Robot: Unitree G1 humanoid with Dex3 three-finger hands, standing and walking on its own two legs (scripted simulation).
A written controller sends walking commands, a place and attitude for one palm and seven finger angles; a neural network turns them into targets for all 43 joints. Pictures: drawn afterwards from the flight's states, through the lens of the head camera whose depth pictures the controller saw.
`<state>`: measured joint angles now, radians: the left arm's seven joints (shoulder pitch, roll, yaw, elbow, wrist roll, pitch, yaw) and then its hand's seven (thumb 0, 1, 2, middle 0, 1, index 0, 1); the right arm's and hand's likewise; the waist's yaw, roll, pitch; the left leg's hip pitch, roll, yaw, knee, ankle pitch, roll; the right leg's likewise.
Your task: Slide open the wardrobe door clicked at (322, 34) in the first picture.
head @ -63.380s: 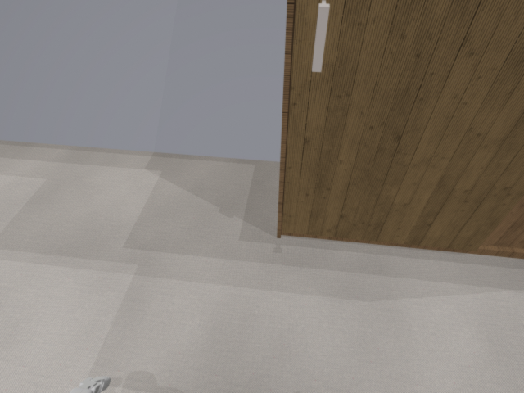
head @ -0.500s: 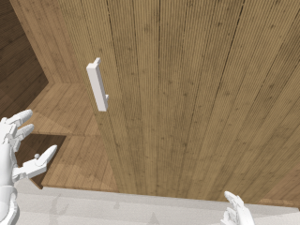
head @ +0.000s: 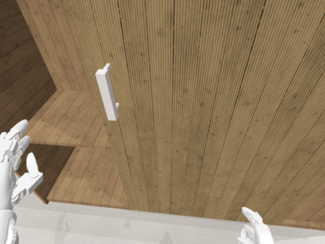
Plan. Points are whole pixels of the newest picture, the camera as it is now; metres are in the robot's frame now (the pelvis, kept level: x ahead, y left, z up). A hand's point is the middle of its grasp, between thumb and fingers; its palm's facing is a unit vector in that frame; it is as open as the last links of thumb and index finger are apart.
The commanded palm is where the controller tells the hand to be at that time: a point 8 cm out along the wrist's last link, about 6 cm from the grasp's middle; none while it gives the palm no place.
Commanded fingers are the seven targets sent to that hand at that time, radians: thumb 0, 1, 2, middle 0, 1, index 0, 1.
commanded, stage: draw the hand back to the body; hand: left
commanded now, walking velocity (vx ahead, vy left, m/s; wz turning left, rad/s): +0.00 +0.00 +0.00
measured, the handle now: (110, 92) +0.46 +0.22 +0.16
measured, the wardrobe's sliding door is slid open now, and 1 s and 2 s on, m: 0.56 0.56 0.56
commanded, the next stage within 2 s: step back with the hand held close in 0.02 s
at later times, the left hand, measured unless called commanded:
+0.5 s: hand (35, 177) +0.18 +0.28 +0.15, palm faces +0.33 -0.82 -0.46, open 7.4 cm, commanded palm +0.12 +0.32 +0.17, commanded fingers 0.00 0.90 0.90 -0.20 -0.30 -0.20 -0.30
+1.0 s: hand out of the picture +0.07 +0.31 +0.16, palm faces +0.52 -0.75 -0.41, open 7.4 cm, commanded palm +0.00 +0.34 +0.17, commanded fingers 0.00 0.90 0.90 -0.20 -0.30 -0.20 -0.30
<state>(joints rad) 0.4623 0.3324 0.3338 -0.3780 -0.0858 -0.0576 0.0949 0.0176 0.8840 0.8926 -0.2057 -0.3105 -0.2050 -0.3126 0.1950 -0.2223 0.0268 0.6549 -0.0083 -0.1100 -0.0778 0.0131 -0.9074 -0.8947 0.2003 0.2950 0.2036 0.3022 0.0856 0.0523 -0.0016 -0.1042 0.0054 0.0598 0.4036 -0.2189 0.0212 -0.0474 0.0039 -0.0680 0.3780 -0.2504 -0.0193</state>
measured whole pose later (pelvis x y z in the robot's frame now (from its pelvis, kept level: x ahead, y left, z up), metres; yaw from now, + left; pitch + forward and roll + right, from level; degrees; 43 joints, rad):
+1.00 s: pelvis -0.11 +0.03 -0.02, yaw +5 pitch -1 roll -2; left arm 0.43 0.38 0.43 -0.50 0.00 -0.25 0.13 0.02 0.89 0.90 -0.21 -0.30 -0.21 -0.31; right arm 0.23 -0.20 0.01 0.57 -0.01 -0.13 -0.07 0.01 -0.91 -0.89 0.20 0.30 0.21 0.30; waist 0.02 -0.01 0.05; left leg -0.47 -0.02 0.05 0.62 -0.22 0.08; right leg -0.36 0.03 0.04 0.59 -0.21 0.01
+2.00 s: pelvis -0.21 +0.04 -0.01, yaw -5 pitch +2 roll -1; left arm 0.63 0.51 0.49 -0.54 -0.03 -0.23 0.14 0.02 0.89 0.90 -0.21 -0.31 -0.21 -0.31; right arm 0.31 -0.19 0.01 0.64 -0.02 -0.13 -0.06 0.01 -0.91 -0.89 0.20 0.30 0.20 0.30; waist -0.03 -0.01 -0.04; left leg -0.37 0.01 0.06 0.58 -0.30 0.03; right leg -0.23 0.01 -0.10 0.50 -0.36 -0.04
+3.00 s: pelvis -0.21 +0.06 -0.01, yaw -3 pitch +0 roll -1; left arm 0.30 0.21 0.00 0.90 0.01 0.06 0.01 0.01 0.97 0.90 -0.20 -0.30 -0.20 -0.30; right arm 0.24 -0.22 0.01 0.94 -0.03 0.04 0.00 0.01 -0.91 -0.89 0.20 0.29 0.20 0.30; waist -0.01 -0.05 0.05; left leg -0.37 0.02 0.00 0.57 -0.20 0.00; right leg -0.23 -0.03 -0.12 0.56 -0.33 0.00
